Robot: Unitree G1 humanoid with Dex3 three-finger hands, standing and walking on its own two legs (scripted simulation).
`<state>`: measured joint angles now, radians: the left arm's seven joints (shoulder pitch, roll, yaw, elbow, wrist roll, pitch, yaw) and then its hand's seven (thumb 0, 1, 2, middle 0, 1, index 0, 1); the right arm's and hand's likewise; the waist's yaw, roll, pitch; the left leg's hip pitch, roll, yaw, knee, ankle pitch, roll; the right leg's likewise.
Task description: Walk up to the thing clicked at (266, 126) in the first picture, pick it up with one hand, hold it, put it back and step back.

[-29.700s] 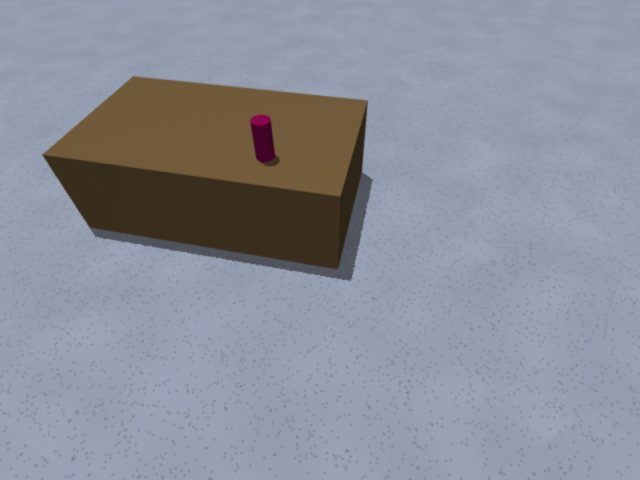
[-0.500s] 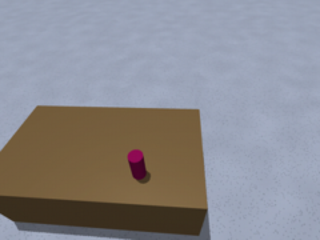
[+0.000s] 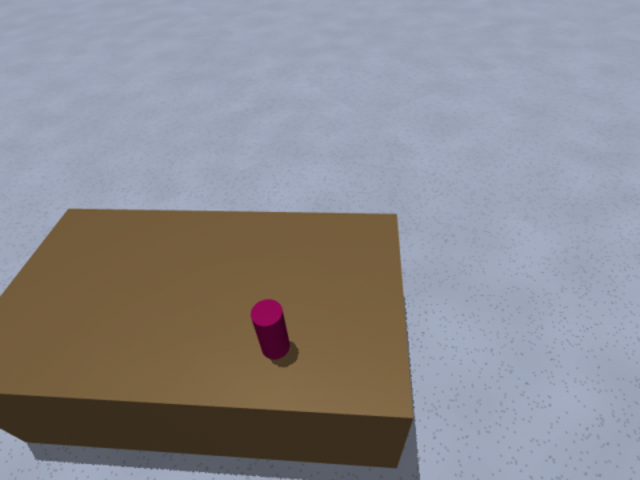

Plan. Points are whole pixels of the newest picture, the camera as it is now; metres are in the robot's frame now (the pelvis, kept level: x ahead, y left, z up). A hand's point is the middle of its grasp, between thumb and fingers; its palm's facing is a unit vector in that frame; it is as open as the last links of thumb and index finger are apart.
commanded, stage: home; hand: left
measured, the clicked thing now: (271, 330) +0.52 +0.16 -0.32
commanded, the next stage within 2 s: stand in 0.12 s
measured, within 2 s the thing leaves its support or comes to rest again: neither
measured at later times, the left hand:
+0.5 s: hand out of the picture +0.08 +0.25 -0.15, palm faces +0.00 -0.93 -0.37, open 14.0 cm
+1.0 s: hand out of the picture +0.08 +0.25 -0.15, palm faces +0.00 -0.93 -0.36, open 7.5 cm
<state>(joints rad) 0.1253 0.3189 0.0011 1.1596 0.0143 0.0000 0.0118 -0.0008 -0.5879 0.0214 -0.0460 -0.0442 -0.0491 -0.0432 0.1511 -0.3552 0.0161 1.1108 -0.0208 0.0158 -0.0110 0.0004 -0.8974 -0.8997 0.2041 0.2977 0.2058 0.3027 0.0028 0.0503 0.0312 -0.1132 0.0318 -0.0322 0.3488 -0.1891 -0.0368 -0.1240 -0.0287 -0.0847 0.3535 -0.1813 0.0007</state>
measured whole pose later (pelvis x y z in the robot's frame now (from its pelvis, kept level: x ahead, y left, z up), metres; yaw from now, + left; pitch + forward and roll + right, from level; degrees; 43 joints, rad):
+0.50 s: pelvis +0.01 +0.00 +0.00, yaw +0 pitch -3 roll +0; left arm 0.10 0.33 0.01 1.16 0.01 0.00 0.01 0.00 -0.10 0.50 -0.17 -0.25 -0.18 -0.25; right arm 0.13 -0.36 0.02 1.12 -0.02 0.01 -0.01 0.00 -0.90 -0.90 0.20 0.30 0.21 0.30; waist 0.00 0.04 0.03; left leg -0.09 0.04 -0.03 0.32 -0.18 -0.04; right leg -0.11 -0.02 -0.09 0.33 -0.18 0.00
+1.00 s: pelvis +0.01 +0.00 +0.00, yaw +0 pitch -2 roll +0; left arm 0.11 0.33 0.01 1.15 0.01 0.00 0.00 0.01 0.89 0.90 -0.20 -0.30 -0.20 -0.30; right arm 0.13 -0.36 0.02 1.13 -0.02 0.01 -0.01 0.00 -0.90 -0.90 0.20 0.30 0.21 0.30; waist 0.00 0.03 0.04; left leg -0.09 0.04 -0.03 0.32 -0.19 -0.04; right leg -0.11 -0.02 -0.09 0.33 -0.19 0.00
